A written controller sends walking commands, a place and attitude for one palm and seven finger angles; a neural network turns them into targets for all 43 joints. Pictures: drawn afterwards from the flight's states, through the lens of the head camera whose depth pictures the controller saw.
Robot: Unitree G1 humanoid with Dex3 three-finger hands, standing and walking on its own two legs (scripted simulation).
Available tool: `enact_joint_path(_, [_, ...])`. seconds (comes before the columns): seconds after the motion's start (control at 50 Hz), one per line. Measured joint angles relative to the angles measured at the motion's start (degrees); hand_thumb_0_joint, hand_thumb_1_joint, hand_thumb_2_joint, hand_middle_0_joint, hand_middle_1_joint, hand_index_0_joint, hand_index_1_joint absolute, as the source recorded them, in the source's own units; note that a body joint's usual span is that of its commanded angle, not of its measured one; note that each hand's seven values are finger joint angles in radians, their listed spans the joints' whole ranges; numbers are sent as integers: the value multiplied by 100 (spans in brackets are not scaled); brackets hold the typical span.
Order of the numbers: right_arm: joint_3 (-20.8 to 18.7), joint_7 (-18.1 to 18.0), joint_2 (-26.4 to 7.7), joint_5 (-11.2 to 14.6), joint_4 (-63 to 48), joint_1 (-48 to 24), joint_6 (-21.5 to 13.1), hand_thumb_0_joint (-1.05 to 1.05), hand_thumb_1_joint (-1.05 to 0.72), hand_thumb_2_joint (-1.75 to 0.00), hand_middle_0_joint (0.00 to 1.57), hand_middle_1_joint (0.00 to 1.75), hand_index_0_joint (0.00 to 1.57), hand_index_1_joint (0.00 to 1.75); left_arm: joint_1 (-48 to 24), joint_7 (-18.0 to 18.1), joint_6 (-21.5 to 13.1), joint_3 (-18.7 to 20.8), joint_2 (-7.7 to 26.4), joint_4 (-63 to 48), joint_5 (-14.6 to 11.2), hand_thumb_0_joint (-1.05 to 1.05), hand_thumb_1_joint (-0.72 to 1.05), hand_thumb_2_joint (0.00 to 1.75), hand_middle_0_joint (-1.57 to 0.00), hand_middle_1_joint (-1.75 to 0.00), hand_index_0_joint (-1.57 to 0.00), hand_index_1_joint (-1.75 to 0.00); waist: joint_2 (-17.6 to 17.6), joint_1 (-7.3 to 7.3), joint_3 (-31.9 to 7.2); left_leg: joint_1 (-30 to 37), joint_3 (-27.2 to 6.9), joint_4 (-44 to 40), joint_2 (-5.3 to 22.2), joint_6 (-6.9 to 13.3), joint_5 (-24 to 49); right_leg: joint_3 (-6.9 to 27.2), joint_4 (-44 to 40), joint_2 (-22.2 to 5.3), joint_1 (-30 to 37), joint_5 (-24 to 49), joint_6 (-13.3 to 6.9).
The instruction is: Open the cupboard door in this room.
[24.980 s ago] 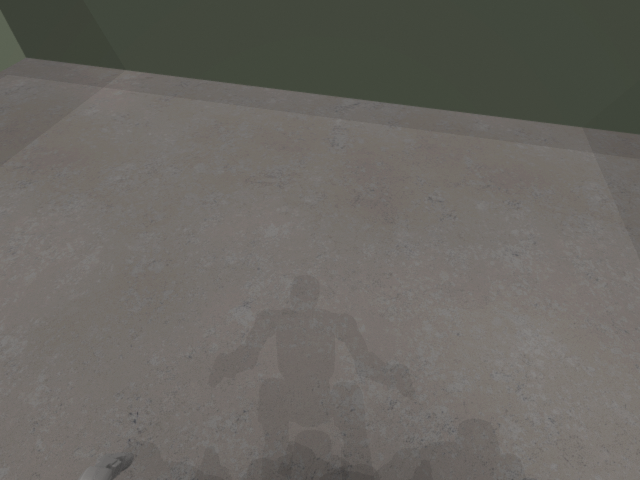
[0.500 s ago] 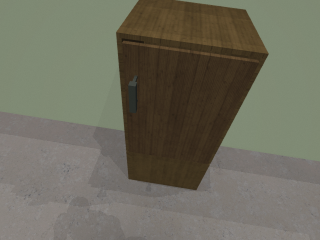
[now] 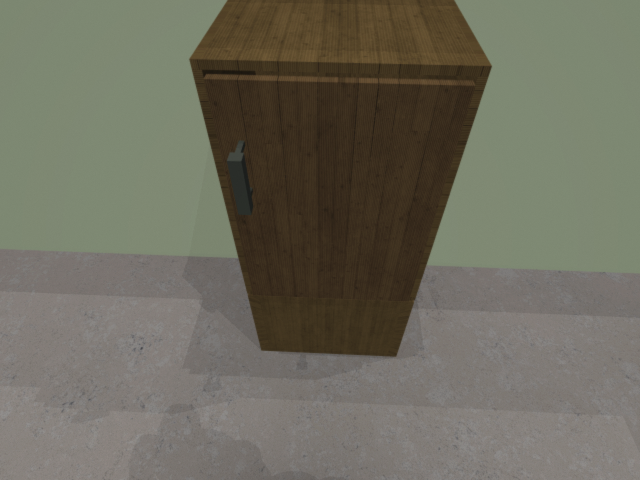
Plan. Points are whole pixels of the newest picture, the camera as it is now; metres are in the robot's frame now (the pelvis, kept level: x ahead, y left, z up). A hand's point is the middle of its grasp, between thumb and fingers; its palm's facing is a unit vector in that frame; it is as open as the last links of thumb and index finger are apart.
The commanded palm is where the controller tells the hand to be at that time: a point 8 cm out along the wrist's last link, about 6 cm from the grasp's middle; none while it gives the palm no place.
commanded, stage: come to a stop and stand still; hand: left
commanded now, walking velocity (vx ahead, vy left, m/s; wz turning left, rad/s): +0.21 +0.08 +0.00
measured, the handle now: (243, 177) +0.60 +0.18 +0.03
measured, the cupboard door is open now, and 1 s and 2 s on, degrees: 0 0 0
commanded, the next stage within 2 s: look again from close up in 0.70 s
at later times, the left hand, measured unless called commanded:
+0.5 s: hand out of the picture -0.05 +0.15 -0.18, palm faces +0.12 -0.99 -0.10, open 7.4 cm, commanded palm none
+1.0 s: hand out of the picture -0.02 +0.19 -0.18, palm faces +0.05 -0.98 -0.19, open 7.4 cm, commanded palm none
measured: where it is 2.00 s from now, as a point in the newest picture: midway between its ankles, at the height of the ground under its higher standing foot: outside the picture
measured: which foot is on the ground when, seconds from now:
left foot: down 0.00-0.00, up 0.02-0.32, down 0.34-1.00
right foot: down 0.00-1.00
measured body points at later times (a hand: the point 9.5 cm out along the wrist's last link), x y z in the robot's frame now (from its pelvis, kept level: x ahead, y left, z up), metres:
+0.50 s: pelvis +0.01 +0.02 +0.01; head +0.01 +0.04 +0.46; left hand -0.05 +0.20 -0.16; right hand +0.01 -0.20 -0.14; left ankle +0.02 +0.10 -0.73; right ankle -0.03 -0.12 -0.73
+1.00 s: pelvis -0.01 +0.03 +0.00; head +0.00 +0.03 +0.45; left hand -0.02 +0.24 -0.16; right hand -0.01 -0.19 -0.16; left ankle +0.02 +0.10 -0.73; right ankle -0.02 -0.12 -0.73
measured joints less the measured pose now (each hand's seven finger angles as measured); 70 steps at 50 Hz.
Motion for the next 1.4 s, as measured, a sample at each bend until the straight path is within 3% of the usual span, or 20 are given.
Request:
enact_joint_path(0.06, [-39,79,-38,33,144,280,189,0,-92,-90,20,30,20,30,245,19,-43,-51,-59,59,22,1,91,90,-19,-30,-20,-30,75,50,-167,-277,-280,863,-15,-245,-1065,-136,-291,54,158,381,0])
enact_joint_path(0.12, [-35,183,-21,24,223,506,212,1,-91,-90,20,30,20,30,513,27,-100,-85,-117,194,-31,1,91,90,-19,-30,-20,-30,-15,101,-278,-568,-492,2043,-28,-319,-952,-149,-747,60,370,617,-5])
enact_joint_path(0.16, [-29,225,-6,36,214,625,146,1,-91,-90,20,30,20,30,629,6,-153,-117,-169,277,-44,1,91,90,-19,-30,-20,-30,-54,75,-268,-591,-547,2304,26,-361,-772,-174,-980,76,471,758,14])
enact_joint_path(0.28, [58,191,76,84,225,767,31,1,-91,-90,20,30,20,30,714,-45,-248,-197,-316,377,-20,1,90,89,-20,-30,-20,-30,-121,162,-75,-31,-570,1058,101,-414,-869,-278,-1012,93,457,779,55])
enact_joint_path(0.34, [123,124,121,107,232,749,-88,1,-91,-90,20,30,20,30,711,-44,-206,-203,-363,443,-48,1,90,89,-20,-30,-20,-30,-92,184,-17,441,-605,125,105,-352,-466,-326,-578,122,263,539,138])
enact_joint_path(0.4, [182,35,274,76,259,680,-139,1,-91,-90,20,30,20,30,629,-19,-120,-180,-321,539,-63,1,90,89,-20,-30,-20,-30,-327,180,23,465,-507,185,-52,-146,-550,-219,-241,-34,153,287,98])
enact_joint_path(0.46, [209,-39,294,88,316,676,-141,2,-93,-90,20,30,20,30,530,-14,-109,-205,-324,614,-55,1,90,89,-20,-30,-20,-30,-375,176,-28,561,-436,55,-142,-77,-555,-125,-319,-108,201,379,145])
enact_joint_path(0.54, [237,-86,254,112,419,639,-176,3,-94,-90,20,30,20,30,381,2,-200,-261,-363,665,-73,1,91,89,-20,-30,-20,-30,-272,156,-56,684,-407,-119,-156,-59,-489,-100,-607,-113,366,496,323])
enact_joint_path(0.8, [291,-53,320,116,549,679,-216,2,-92,-90,20,30,20,30,82,43,-179,-285,-296,673,-90,0,91,90,-20,-30,-20,-30,-206,19,-32,870,-318,-359,-208,-25,-384,-16,-746,-158,473,586,362])
enact_joint_path(0.94, [302,24,169,95,200,670,-220,2,-92,-90,20,30,20,30,-19,103,-256,-363,-225,579,-77,0,90,89,-20,-30,-20,-30,31,-104,184,382,-427,343,-117,-2,-613,-119,-299,-105,150,450,346])
enact_joint_path(1.16, [214,24,1,85,73,570,-126,2,-92,-90,20,30,20,30,51,58,-127,-294,-82,350,-66,1,90,89,-20,-30,-20,-30,49,-33,-48,425,-384,255,-155,-5,-482,-72,-118,-150,56,446,306])
enact_joint_path(1.4, [227,67,28,102,101,492,-125,1,-91,-90,20,30,20,30,256,14,-143,-349,-132,302,-69,1,90,89,-20,-30,-20,-30,-114,3,-64,399,-430,76,-28,-129,-263,-112,-274,-10,15,633,207])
